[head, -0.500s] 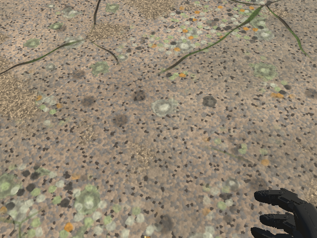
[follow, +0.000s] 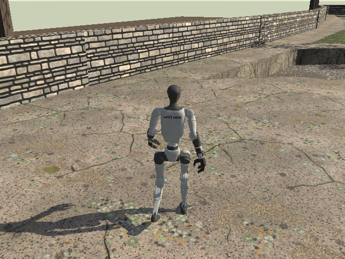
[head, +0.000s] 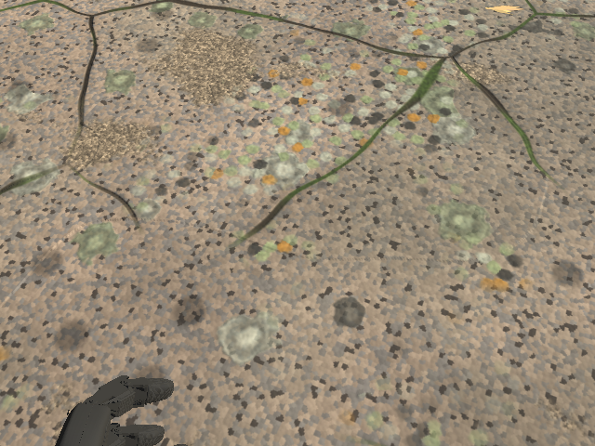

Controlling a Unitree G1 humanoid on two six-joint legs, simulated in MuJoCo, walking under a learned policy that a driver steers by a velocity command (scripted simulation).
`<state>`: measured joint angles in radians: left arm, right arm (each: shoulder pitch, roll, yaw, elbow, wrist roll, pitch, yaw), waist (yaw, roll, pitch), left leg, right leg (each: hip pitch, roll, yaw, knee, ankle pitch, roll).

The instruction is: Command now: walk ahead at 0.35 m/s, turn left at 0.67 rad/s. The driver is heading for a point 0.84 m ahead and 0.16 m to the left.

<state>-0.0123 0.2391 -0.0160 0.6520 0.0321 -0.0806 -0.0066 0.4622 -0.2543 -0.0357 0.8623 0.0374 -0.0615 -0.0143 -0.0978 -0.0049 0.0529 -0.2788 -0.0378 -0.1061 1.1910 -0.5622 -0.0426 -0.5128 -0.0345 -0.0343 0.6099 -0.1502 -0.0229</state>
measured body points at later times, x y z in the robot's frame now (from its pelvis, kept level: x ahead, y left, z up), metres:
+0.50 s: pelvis +0.19 +0.03 +0.01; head +0.23 +0.07 +0.46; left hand +0.27 +0.35 -0.10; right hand +0.43 -0.18 -0.07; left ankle +0.24 +0.13 -0.72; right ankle +0.22 -0.12 -0.64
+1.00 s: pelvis +0.36 +0.06 +0.03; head +0.39 +0.03 +0.47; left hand +0.17 +0.26 -0.09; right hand +0.66 -0.05 -0.06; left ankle +0.39 +0.24 -0.65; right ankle +0.31 -0.09 -0.72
